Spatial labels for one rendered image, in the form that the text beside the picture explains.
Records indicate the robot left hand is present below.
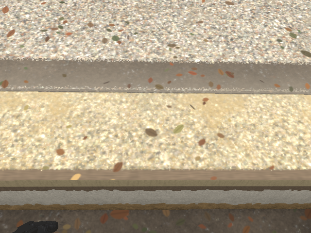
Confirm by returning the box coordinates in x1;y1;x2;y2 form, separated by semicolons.
13;220;58;233

